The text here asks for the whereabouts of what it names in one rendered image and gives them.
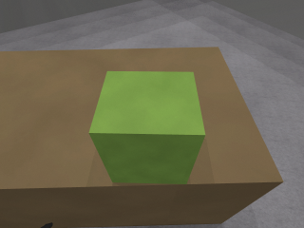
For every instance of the pedestal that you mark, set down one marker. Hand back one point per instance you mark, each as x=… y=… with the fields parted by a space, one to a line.
x=51 y=171

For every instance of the carton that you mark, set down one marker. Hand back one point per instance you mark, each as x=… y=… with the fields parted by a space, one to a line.
x=148 y=127

